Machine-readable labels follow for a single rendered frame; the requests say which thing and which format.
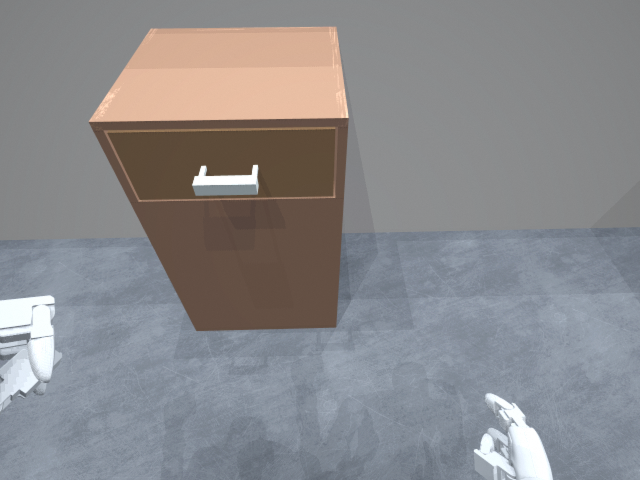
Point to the handle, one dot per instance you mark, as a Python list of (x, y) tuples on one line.
[(226, 185)]

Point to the left robot hand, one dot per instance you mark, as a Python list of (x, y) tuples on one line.
[(27, 338)]

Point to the right robot hand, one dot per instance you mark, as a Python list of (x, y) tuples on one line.
[(520, 455)]

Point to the drawer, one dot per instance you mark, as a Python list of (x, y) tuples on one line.
[(292, 162)]

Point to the cabinet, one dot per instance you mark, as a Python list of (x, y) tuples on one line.
[(239, 263)]

